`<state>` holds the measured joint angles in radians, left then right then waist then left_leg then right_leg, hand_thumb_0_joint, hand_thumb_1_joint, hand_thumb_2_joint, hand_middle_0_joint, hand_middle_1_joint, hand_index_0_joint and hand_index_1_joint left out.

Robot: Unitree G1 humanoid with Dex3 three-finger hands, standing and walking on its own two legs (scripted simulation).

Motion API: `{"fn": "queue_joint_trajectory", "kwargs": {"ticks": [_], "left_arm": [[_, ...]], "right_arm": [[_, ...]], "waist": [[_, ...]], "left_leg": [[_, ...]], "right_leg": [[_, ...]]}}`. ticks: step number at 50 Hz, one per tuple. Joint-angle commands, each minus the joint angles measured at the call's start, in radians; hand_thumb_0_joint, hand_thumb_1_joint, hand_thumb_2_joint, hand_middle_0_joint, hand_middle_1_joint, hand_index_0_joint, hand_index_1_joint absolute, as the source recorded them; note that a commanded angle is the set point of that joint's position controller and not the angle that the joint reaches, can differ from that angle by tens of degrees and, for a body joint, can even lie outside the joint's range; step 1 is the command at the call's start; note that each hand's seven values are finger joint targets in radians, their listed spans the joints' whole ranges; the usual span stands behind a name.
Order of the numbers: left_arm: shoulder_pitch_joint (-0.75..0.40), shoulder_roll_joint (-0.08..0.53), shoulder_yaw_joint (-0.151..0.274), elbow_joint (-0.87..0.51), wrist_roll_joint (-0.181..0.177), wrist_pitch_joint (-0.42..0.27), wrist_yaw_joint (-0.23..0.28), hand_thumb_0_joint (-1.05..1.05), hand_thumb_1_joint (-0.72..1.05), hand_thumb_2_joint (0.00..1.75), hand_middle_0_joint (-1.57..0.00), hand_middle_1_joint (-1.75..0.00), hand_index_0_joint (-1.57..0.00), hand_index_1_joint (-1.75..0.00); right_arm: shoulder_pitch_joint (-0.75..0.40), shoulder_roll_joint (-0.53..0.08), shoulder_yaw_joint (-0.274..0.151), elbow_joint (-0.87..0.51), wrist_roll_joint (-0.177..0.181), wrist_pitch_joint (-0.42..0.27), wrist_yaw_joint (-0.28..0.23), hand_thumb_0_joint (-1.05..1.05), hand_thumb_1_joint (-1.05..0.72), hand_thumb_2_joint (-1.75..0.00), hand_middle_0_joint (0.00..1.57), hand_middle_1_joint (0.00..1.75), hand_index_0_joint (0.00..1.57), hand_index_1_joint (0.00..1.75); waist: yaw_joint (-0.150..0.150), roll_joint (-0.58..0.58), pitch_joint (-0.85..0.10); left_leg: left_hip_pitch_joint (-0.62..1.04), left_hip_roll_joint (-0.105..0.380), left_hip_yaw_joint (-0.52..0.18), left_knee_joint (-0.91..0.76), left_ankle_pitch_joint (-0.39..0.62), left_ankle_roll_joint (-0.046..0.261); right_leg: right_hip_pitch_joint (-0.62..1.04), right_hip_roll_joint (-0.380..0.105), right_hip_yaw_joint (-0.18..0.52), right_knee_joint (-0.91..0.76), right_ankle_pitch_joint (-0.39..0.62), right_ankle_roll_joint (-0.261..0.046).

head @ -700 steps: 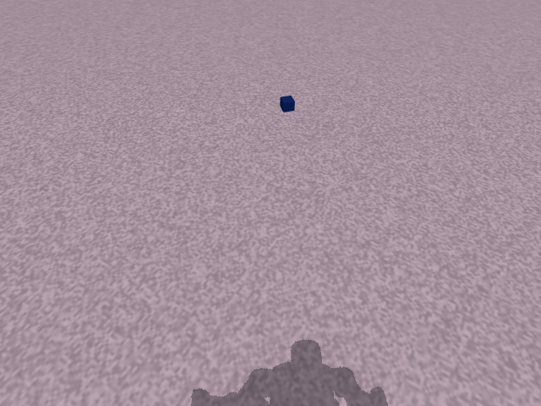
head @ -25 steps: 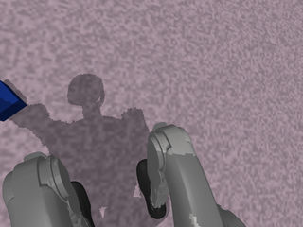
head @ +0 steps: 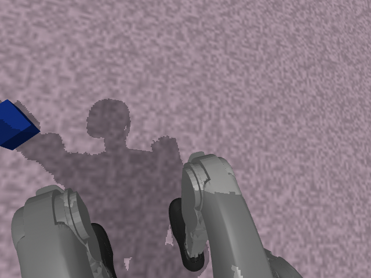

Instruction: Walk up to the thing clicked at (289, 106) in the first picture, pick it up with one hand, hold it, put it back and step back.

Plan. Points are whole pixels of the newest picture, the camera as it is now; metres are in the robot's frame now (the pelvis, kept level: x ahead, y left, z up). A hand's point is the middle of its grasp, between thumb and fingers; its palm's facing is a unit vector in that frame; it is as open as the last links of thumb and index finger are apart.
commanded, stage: rise first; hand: left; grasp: from above
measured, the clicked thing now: (10, 125) +0.48 +0.32 -0.28
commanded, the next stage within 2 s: approach in 0.16 s
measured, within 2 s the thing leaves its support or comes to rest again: neither
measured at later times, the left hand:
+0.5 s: hand out of the picture +0.46 +0.33 -0.17, palm faces -0.32 -0.27 -0.91, open 14.2 cm
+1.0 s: hand out of the picture +0.45 +0.32 -0.19, palm faces -0.37 -0.32 -0.87, open 14.2 cm
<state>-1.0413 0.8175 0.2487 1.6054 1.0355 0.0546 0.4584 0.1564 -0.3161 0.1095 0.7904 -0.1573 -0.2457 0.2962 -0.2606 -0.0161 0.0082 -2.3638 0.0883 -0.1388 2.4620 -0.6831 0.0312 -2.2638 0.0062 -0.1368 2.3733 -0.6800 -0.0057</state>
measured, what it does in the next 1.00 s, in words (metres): stands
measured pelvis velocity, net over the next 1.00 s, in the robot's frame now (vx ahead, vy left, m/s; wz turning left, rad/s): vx -0.01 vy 0.00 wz -0.01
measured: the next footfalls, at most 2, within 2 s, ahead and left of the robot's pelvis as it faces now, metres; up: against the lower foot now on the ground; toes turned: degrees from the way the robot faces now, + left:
none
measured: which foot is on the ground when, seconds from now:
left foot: down 0.00-1.00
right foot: down 0.00-1.00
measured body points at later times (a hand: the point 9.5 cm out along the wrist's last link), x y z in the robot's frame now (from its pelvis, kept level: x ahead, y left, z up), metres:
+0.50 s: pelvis +0.00 +0.00 +0.00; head +0.26 +0.07 +0.36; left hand +0.48 +0.34 -0.12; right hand +0.03 -0.26 -0.10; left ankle +0.07 +0.13 -0.28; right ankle +0.10 -0.11 -0.28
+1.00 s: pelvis -0.01 +0.00 +0.00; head +0.26 +0.05 +0.36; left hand +0.47 +0.33 -0.14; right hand +0.00 -0.26 -0.09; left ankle +0.07 +0.13 -0.28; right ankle +0.10 -0.11 -0.28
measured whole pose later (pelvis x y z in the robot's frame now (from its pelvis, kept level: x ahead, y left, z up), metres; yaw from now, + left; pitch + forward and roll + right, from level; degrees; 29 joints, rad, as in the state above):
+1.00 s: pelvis -0.01 +0.00 +0.00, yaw +0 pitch +32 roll -8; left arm -1.14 0.86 0.25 1.72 0.97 0.14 0.46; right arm 0.19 -0.33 0.18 0.77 -0.18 -0.27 0.28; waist -0.34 -0.03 0.08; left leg -2.37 0.09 -0.15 2.46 -0.66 0.02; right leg -2.29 0.02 -0.14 2.37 -0.64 -0.01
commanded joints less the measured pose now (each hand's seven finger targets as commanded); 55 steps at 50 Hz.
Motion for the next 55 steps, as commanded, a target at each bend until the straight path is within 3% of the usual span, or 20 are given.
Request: {"fn": "queue_joint_trajectory", "kwargs": {"ticks": [1,2,5,12,18,22,24,27,32,36,39,40,41,43,47,49,50,53,54,55], "left_arm": [[-0.283,0.247,-0.002,-0.105,-0.002,-0.006,0.04,0.0,-0.57,0.98,-0.1,-1.06,-0.1,-1.06],[-0.294,0.216,-0.034,-0.13,-0.002,-0.009,0.037,0.0,-0.57,0.98,-0.1,-1.06,-0.1,-1.06],[-0.291,0.276,-0.003,-0.133,0.005,-0.012,0.04,0.0,-0.56,0.98,-0.11,-1.06,-0.11,-1.06],[-0.268,0.285,0.019,-0.113,0.011,-0.013,0.049,0.0,-0.56,0.97,-0.11,-1.05,-0.11,-1.05],[-0.346,0.266,-0.004,-0.061,0.014,-0.019,0.063,0.0,-0.61,1.03,-0.09,-1.01,-0.07,-1.03],[-0.498,0.183,-0.077,-0.065,0.009,-0.024,0.086,0.0,-0.6,1.01,-0.09,-1.03,-0.08,-1.04],[-0.527,0.17,-0.093,-0.035,0.002,-0.016,0.103,0.0,-0.6,1.0,-0.09,-1.05,-0.08,-1.06],[-0.579,0.208,-0.077,-0.084,0.01,0.009,0.122,0.0,-0.6,1.01,-0.09,-1.05,-0.08,-1.06],[-0.463,0.269,-0.029,-0.068,0.039,0.09,0.118,0.0,-0.61,1.02,-0.09,-1.03,-0.07,-1.04],[-0.386,0.239,-0.058,-0.031,0.019,0.146,0.07,0.0,-0.61,1.01,-0.09,-1.03,-0.07,-1.04],[-0.302,0.248,-0.061,0.031,-0.011,0.161,0.038,0.0,-0.59,0.99,-0.08,-1.04,-0.08,-1.04],[-0.276,0.3,-0.012,0.067,-0.016,0.162,0.037,0.0,-0.58,0.98,-0.08,-1.04,-0.08,-1.04],[-0.266,0.304,-0.01,0.068,-0.017,0.158,0.03,0.0,-0.58,0.98,-0.08,-1.04,-0.08,-1.04],[-0.309,0.249,-0.043,0.065,-0.044,0.137,0.02,0.0,-0.57,0.97,-0.09,-1.06,-0.09,-1.05],[-0.447,0.307,0.009,-0.06,-0.054,0.059,0.04,0.0,-0.57,0.98,-0.09,-1.04,-0.09,-1.04],[-0.517,0.247,-0.039,-0.129,-0.037,0.028,0.053,0.0,-0.58,0.98,-0.09,-1.05,-0.09,-1.05],[-0.542,0.235,-0.069,-0.179,-0.032,0.017,0.064,0.0,-0.58,0.98,-0.09,-1.05,-0.09,-1.05],[-0.454,0.323,0.0,-0.391,-0.026,0.01,0.11,0.0,-0.6,1.01,-0.1,-1.01,-0.08,-1.02],[-0.396,0.292,0.002,-0.403,-0.033,0.02,0.118,0.0,-0.61,1.01,-0.09,-0.98,-0.07,-1.0],[-0.353,0.225,-0.027,-0.343,-0.026,0.037,0.114,0.0,-0.61,1.05,-0.09,-0.93,-0.04,-0.98]], "right_arm": [[0.245,-0.265,-0.079,0.016,0.001,-0.007,-0.006,0.0,-0.92,-0.91,0.2,0.3,0.2,0.3],[0.224,-0.256,-0.072,-0.005,0.003,-0.011,-0.006,0.0,-0.92,-0.91,0.2,0.3,0.2,0.3],[0.231,-0.261,-0.07,-0.004,-0.001,-0.017,-0.008,0.0,-0.93,-0.91,0.2,0.3,0.2,0.3],[0.227,-0.258,-0.071,0.002,0.0,-0.019,-0.008,0.0,-0.92,-0.91,0.2,0.3,0.2,0.3],[0.245,-0.264,-0.059,0.019,-0.014,-0.026,-0.007,0.0,-0.91,-0.9,0.2,0.3,0.2,0.3],[0.265,-0.266,-0.047,0.03,-0.025,-0.051,-0.006,0.0,-0.91,-0.9,0.2,0.3,0.2,0.3],[0.265,-0.266,-0.044,0.039,-0.031,-0.055,-0.005,0.0,-0.91,-0.9,0.2,0.3,0.2,0.3],[0.275,-0.271,-0.038,0.037,-0.033,-0.051,-0.004,0.0,-0.92,-0.9,0.2,0.3,0.2,0.3],[0.244,-0.281,-0.033,-0.005,-0.01,-0.013,0.005,0.0,-0.92,-0.9,0.2,0.3,0.2,0.3],[0.234,-0.277,-0.025,-0.038,0.006,0.012,0.007,0.0,-0.91,-0.9,0.2,0.3,0.2,0.3],[0.249,-0.276,-0.011,-0.036,0.006,0.018,0.001,0.0,-0.91,-0.9,0.2,0.3,0.2,0.3],[0.272,-0.292,-0.013,-0.021,0.005,0.017,-0.005,0.0,-0.9,-0.9,0.2,0.3,0.2,0.3],[0.262,-0.292,-0.007,-0.024,0.002,0.016,-0.009,0.0,-0.9,-0.9,0.2,0.3,0.2,0.3],[0.238,-0.276,0.004,-0.039,-0.001,0.0,-0.012,0.0,-0.91,-0.9,0.2,0.3,0.2,0.3],[0.262,-0.282,0.0,-0.025,-0.022,-0.038,-0.021,0.0,-0.9,-0.9,0.2,0.3,0.2,0.3],[0.253,-0.265,-0.001,-0.012,-0.03,-0.052,-0.022,0.0,-0.91,-0.9,0.2,0.3,0.2,0.3],[0.246,-0.26,-0.002,-0.014,-0.028,-0.056,-0.022,0.0,-0.91,-0.9,0.2,0.3,0.2,0.3],[0.255,-0.278,-0.04,-0.014,-0.012,-0.055,-0.024,0.0,-0.91,-0.9,0.2,0.3,0.2,0.3],[0.25,-0.276,-0.059,-0.012,0.001,-0.043,-0.025,0.0,-0.91,-0.91,0.2,0.3,0.2,0.3],[0.246,-0.262,-0.064,0.003,0.006,-0.03,-0.023,0.0,-0.91,-0.91,0.2,0.3,0.2,0.3]], "waist": [[-0.024,0.323,-0.637],[-0.019,0.32,-0.636],[-0.007,0.326,-0.638],[0.003,0.324,-0.661],[-0.053,0.287,-0.617],[-0.118,0.335,-0.623],[-0.122,0.341,-0.636],[-0.104,0.409,-0.705],[-0.045,0.498,-0.749],[-0.057,0.359,-0.716],[-0.066,0.227,-0.626],[-0.071,0.185,-0.601],[-0.076,0.168,-0.571],[-0.095,0.171,-0.545],[-0.124,0.281,-0.559],[-0.133,0.361,-0.625],[-0.119,0.407,-0.671],[-0.036,0.556,-0.864],[-0.011,0.59,-0.917],[-0.022,0.584,-0.882]], "left_leg": [[0.503,-0.036,0.048,-0.25,0.155,-0.006],[0.5,-0.039,0.054,-0.245,0.16,-0.004],[0.503,-0.039,0.063,-0.234,0.18,-0.002],[0.497,-0.038,0.061,-0.235,0.182,-0.002],[0.449,-0.035,0.055,-0.212,0.148,0.005],[0.509,-0.03,0.041,-0.208,0.16,-0.005],[0.504,-0.028,0.042,-0.2,0.157,-0.006],[0.548,-0.026,0.051,-0.21,0.189,-0.014],[0.59,-0.027,0.055,-0.251,0.279,-0.024],[0.477,-0.033,0.067,-0.226,0.297,0.006],[0.349,-0.036,0.071,-0.21,0.252,0.028],[0.315,-0.037,0.069,-0.208,0.233,0.033],[0.286,-0.039,0.066,-0.209,0.205,0.035],[0.281,-0.04,0.056,-0.214,0.152,0.033],[0.385,-0.041,0.043,-0.224,0.08,0.011],[0.483,-0.036,0.042,-0.22,0.092,-0.005],[0.531,-0.031,0.045,-0.216,0.109,-0.013],[0.679,-0.027,0.061,-0.238,0.188,-0.026],[0.717,-0.027,0.065,-0.254,0.215,-0.034],[0.704,-0.026,0.069,-0.257,0.232,-0.037]], "right_leg": [[0.299,0.054,-0.057,-0.242,0.194,-0.026],[0.294,0.053,-0.051,-0.245,0.199,-0.025],[0.308,0.053,-0.046,-0.246,0.21,-0.022],[0.316,0.053,-0.049,-0.234,0.212,-0.024],[0.311,0.058,-0.048,-0.249,0.19,-0.018],[0.279,0.06,-0.064,-0.245,0.213,-0.02],[0.288,0.061,-0.062,-0.25,0.215,-0.018],[0.326,0.061,-0.059,-0.251,0.248,-0.019],[0.346,0.06,-0.06,-0.219,0.316,-0.034],[0.401,0.071,-0.045,-0.242,0.348,-0.017],[0.448,0.075,-0.024,-0.264,0.32,0.003],[0.454,0.071,-0.023,-0.268,0.301,0.009],[0.439,0.07,-0.02,-0.267,0.269,0.009],[0.402,0.073,-0.021,-0.27,0.208,0.007],[0.351,0.065,-0.035,-0.274,0.1,-0.01],[0.336,0.066,-0.047,-0.26,0.119,-0.019],[0.341,0.069,-0.048,-0.258,0.141,-0.023],[0.384,0.056,-0.051,-0.241,0.226,-0.033],[0.379,0.053,-0.049,-0.23,0.252,-0.04],[0.359,0.053,-0.05,-0.226,0.27,-0.042]]}}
